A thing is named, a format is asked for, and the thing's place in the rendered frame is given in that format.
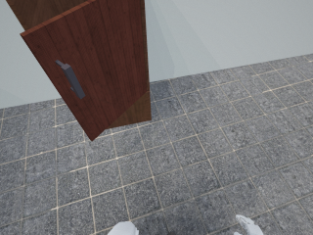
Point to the right robot hand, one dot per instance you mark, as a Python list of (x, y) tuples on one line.
[(248, 225)]

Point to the cupboard door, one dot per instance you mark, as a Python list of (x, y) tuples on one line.
[(102, 41)]

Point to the handle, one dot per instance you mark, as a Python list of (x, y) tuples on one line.
[(75, 86)]

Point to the robot left thigh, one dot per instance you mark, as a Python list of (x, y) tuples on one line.
[(124, 228)]

